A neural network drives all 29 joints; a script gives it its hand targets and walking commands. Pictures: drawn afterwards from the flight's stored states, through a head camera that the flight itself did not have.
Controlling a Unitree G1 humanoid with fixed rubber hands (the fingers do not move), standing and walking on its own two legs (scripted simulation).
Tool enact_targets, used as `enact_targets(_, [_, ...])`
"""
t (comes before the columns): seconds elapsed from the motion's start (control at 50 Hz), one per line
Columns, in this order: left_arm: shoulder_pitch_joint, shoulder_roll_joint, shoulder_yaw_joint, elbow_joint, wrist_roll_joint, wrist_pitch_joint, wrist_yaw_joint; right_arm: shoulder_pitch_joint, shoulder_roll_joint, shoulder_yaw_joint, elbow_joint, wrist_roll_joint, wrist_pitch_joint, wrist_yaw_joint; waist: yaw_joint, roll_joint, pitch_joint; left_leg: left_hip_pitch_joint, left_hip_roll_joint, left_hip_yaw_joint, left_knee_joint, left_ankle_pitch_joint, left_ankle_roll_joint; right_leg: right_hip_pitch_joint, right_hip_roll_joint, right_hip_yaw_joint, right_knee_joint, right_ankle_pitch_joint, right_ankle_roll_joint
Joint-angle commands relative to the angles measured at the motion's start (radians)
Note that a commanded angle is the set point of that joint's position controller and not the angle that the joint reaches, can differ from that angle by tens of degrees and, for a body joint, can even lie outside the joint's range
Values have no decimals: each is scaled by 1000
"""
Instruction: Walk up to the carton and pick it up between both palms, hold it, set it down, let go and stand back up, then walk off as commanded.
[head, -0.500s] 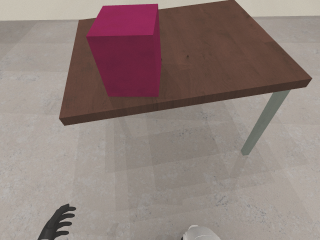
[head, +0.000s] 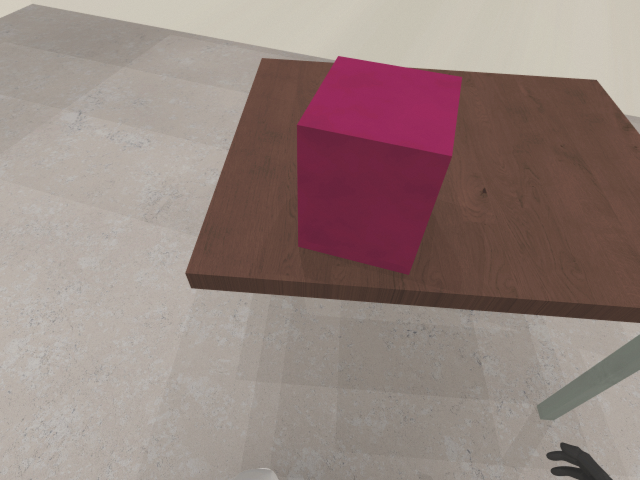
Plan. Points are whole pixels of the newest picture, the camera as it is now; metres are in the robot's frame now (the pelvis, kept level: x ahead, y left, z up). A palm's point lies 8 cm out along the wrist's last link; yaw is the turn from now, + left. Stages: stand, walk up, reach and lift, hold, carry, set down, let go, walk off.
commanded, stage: walk up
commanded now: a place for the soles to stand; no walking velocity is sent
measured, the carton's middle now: (374, 167) +0.58 -0.06 +0.06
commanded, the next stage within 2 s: none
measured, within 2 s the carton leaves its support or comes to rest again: neither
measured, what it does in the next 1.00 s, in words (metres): steps on the spot: right foot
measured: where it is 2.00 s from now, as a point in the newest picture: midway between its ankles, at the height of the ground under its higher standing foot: outside the picture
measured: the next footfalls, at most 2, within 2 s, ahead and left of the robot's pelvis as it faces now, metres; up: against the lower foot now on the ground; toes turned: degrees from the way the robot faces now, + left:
right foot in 0.26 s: +0.18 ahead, -0.16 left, +0.00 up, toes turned -3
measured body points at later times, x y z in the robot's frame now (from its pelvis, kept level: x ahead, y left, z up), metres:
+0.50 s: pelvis +0.07 -0.04 +0.01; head +0.09 -0.06 +0.46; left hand +0.22 +0.26 -0.07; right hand +0.16 -0.34 -0.11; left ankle +0.07 +0.12 -0.72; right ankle +0.15 -0.16 -0.72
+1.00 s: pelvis +0.07 -0.03 +0.03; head +0.09 -0.03 +0.48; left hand +0.16 +0.27 -0.10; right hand +0.14 -0.34 -0.10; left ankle +0.07 +0.12 -0.72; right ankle +0.15 -0.16 -0.72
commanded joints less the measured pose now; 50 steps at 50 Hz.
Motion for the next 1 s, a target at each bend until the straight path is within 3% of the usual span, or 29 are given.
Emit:
enact_targets(0.0, [-8, 178, 57, -117, -4, -34, 11, 123, -273, -94, -65, 15, -13, -45, -82, 170, -40, 227, 300, -384, -335, 81, 243, -373, -25, 123, 182, 25, -24])
enact_targets(0.06, [18, 159, 46, -64, -6, -20, 12, 15, -215, -60, -87, 14, -17, -41, -40, 209, -34, 78, 242, -202, -320, 303, 212, -222, -19, 84, 71, 100, -2])
enact_targets(0.1, [-8, 126, 33, -47, -13, -14, 18, -34, -186, -39, -101, 15, -19, -39, -24, 222, -22, 16, 221, -130, -278, 496, 183, -145, -19, 72, -91, 136, 7])
enact_targets(0.14, [-42, 133, 27, -35, -20, -15, 26, -37, -209, -37, -82, 32, -8, -38, -47, 243, -88, 70, 221, -130, -199, 548, 161, -77, -6, 44, -236, 214, 13])
enact_targets(0.16, [-55, 132, 22, -12, -19, -15, 30, -53, -214, -39, -79, 35, -2, -36, -45, 211, -110, 55, 233, -121, -165, 557, 155, -24, 12, 20, -294, 287, 11])
enact_targets(0.18, [-41, 126, 21, 5, -18, -18, 33, -79, -219, -34, -77, 42, 2, -31, -21, 201, -120, 7, 214, -87, -121, 493, 137, 55, 22, 19, -361, 386, 7])
enact_targets(0.2, [-65, 139, 21, 19, -21, -21, 35, -101, -207, -26, -66, 51, 14, -26, -10, 176, -127, -29, 177, -63, -69, 387, 91, 123, 28, 19, -464, 530, 0])
enact_targets(0.22, [-95, 193, 36, 19, -11, -20, 42, -96, -179, -12, -57, 61, 14, -24, -8, 101, -136, -62, 155, -85, -51, 255, 38, 175, -9, 74, -503, 610, -13])
enact_targets(0.24, [-132, 240, 46, 13, -12, -21, 45, -58, -146, 2, -38, 65, 17, -21, -24, -6, -168, -70, 104, -65, -11, 50, -6, 160, -127, 202, -551, 616, -46])
enact_targets(0.26, [-220, 260, 39, -20, -22, -26, 42, 16, -133, 18, -3, 71, 22, -20, -76, -56, -176, 34, 57, -44, 2, -181, -37, -5, -249, 370, -631, 445, -112])
enact_targets(0.28, [-265, 234, 26, -14, -29, -27, 38, 15, -179, -4, 44, 65, 40, -27, -63, -78, -139, 183, 44, -56, -21, -200, -22, -175, -237, 336, -632, 274, -167])
enact_targets(0.3, [-302, 214, 9, 5, -30, -25, 35, -22, -193, -5, 62, 59, 42, -27, -61, -103, -93, 200, 58, -72, -75, -144, -9, -209, -199, 316, -644, 226, -131])
enact_targets(0.32, [-316, 194, 5, 20, -42, -23, 32, -45, -204, -8, 78, 53, 34, -24, -57, -67, -96, 189, 72, -79, -125, -100, -10, -186, -166, 270, -633, 223, -97])
enact_targets(0.34, [-330, 202, -1, 36, -46, -22, 29, -60, -214, -15, 97, 58, 26, -19, -56, -92, -92, 140, 95, -95, -180, -81, -3, -151, -129, 242, -630, 187, -65])
enact_targets(0.36, [-327, 196, -7, 54, -52, -21, 27, -87, -227, -15, 122, 52, 19, -18, -44, -69, -90, 137, 109, -110, -206, -66, 0, -145, -116, 245, -627, 187, -55])
enact_targets(0.38, [-334, 201, -5, 70, -55, -26, 23, -98, -225, -13, 131, 58, 12, -17, -39, -94, -111, 118, 123, -125, -227, -52, 3, -101, -107, 222, -627, 211, -44])
enact_targets(0.44, [-353, 197, -3, 118, -54, -37, 24, -113, -197, -2, 205, 61, -6, -14, -36, -65, -181, 146, 104, -87, -259, 41, -15, 11, -109, 209, -606, 400, -57])
enact_targets(0.46, [-369, 185, -5, 132, -54, -42, 24, -124, -182, 2, 223, 60, -7, -14, -37, -90, -194, 155, 114, -91, -271, 62, -15, 18, -111, 196, -611, 436, -53])
enact_targets(0.48, [-381, 175, -9, 142, -52, -41, 24, -130, -184, 5, 241, 57, -11, -11, -40, -43, -198, 158, 112, -88, -296, 79, -15, 35, -105, 189, -607, 454, -53])
enact_targets(0.66, [-414, 164, -5, 263, -54, -44, 21, -190, -156, 11, 379, 50, -12, -7, -23, 13, -161, 145, 124, -71, -376, 30, -4, 37, -94, 188, -708, 314, -41])
enact_targets(0.7, [-432, 153, -3, 290, -54, -46, 21, -203, -153, 6, 390, 49, -18, -8, -26, 45, -166, 147, 135, -71, -391, 58, -7, 56, -85, 168, -698, 350, -34])
enact_targets(0.74, [-433, 155, 0, 312, -54, -47, 24, -217, -150, 7, 407, 48, -18, -9, -23, 30, -157, 136, 134, -70, -408, 42, -5, 65, -78, 158, -705, 351, -31])
enact_targets(0.78, [-413, 150, -1, 328, -53, -46, 25, -230, -145, 11, 417, 51, -20, -11, -24, 72, -164, 134, 147, -74, -415, 48, -1, 80, -82, 157, -705, 396, -28])
enact_targets(0.82, [-424, 153, 0, 347, -51, -45, 27, -230, -149, 2, 434, 49, -20, -12, -30, 51, -159, 149, 141, -68, -419, 56, 0, 69, -71, 142, -699, 402, -29])
enact_targets(0.84, [-421, 145, 0, 358, -50, -45, 28, -233, -154, 2, 434, 48, -20, -13, -27, 72, -156, 144, 144, -71, -418, 62, 0, 77, -71, 142, -706, 418, -24])
enact_targets(0.86, [-425, 142, 0, 363, -48, -45, 29, -229, -154, 1, 441, 53, -20, -14, -32, 46, -160, 148, 147, -77, -415, 55, -1, 83, -75, 142, -706, 419, -21])
enact_targets(0.92, [-426, 137, 3, 379, -44, -44, 31, -233, -141, -1, 451, 48, -18, -17, -31, 66, -146, 144, 145, -73, -419, 19, 0, 59, -74, 148, -716, 376, -26])
enact_targets(0.98, [-405, 132, 5, 387, -41, -45, 34, -234, -145, -9, 456, 46, -17, -20, -29, 24, -157, 172, 140, -59, -408, 26, 8, 49, -71, 150, -720, 363, -28])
